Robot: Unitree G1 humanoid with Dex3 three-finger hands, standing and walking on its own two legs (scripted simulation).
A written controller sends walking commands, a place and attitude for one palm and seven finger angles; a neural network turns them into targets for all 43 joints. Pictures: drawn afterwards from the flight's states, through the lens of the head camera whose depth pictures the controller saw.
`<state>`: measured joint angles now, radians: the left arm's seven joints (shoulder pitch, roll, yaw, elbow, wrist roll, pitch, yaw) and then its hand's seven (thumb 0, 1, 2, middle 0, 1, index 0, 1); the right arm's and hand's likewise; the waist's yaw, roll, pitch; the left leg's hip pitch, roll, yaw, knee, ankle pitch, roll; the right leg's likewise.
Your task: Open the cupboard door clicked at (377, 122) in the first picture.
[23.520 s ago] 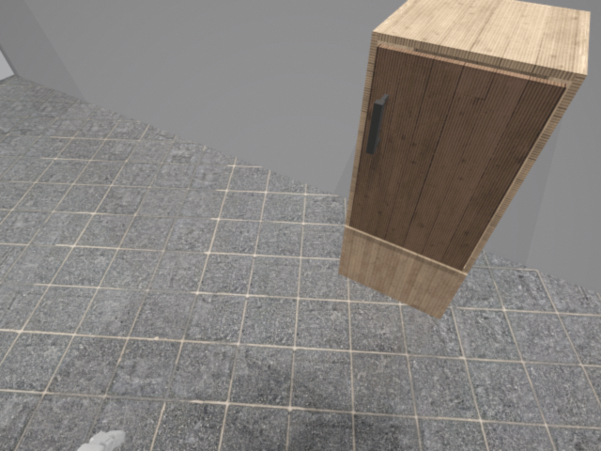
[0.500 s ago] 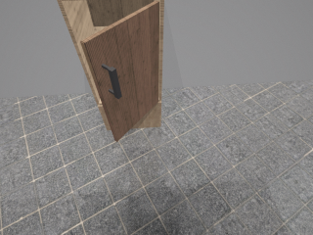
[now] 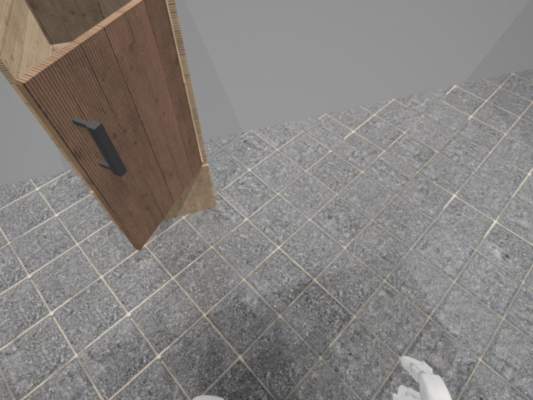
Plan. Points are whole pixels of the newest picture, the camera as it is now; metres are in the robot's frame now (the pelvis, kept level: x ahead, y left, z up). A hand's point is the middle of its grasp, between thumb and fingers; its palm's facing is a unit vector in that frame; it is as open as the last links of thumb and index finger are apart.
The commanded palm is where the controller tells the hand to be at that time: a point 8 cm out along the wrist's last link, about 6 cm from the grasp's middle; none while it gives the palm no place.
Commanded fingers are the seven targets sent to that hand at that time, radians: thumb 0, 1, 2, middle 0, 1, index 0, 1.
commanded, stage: walk to a spot facing it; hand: left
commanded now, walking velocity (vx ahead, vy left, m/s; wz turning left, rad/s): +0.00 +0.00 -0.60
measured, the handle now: (100, 147) +0.53 +0.39 -0.02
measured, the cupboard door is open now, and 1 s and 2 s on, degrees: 48 48 48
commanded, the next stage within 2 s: turn to face it in 2.00 s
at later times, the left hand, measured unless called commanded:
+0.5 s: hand (179, 386) +0.14 +0.17 -0.17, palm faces -0.28 -0.92 -0.26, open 7.4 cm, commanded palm none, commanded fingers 0.00 0.90 0.90 -0.20 -0.30 -0.20 -0.30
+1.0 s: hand (247, 330) +0.24 +0.06 -0.17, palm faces -0.54 -0.81 -0.21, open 7.4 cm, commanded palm none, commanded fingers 0.00 0.90 0.90 -0.20 -0.30 -0.20 -0.30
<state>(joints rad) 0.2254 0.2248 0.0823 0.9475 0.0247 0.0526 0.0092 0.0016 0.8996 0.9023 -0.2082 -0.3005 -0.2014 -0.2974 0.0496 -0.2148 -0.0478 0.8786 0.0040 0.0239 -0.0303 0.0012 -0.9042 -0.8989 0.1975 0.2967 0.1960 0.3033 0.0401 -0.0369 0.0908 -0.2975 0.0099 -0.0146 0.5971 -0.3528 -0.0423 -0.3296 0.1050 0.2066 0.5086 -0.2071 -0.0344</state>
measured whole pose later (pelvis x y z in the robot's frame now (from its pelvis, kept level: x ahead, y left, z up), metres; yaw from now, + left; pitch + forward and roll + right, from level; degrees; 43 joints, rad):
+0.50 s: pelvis +0.01 -0.02 -0.01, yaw -18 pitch +2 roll +2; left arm 0.18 0.26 0.07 0.91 0.02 0.05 0.00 0.00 0.90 0.90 -0.21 -0.30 -0.20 -0.30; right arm 0.15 -0.26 -0.05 0.88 0.00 0.03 -0.02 0.00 -0.90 -0.90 0.20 0.30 0.20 0.30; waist 0.00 -0.05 0.11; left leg -0.35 0.03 0.04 0.70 -0.38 -0.06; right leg -0.36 0.04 0.14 0.58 -0.25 -0.01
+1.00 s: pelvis +0.10 -0.09 +0.00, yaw -36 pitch +2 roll +1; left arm 0.27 0.24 0.07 0.96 0.03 -0.01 -0.03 0.00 0.90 0.90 -0.21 -0.30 -0.20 -0.30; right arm 0.16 -0.23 -0.05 0.87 -0.02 -0.01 0.02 0.01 -0.90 -0.90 0.20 0.30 0.20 0.30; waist 0.02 -0.05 0.07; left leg -0.44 0.07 0.07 0.74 -0.34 -0.07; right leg -0.21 0.01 0.09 0.50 -0.32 -0.02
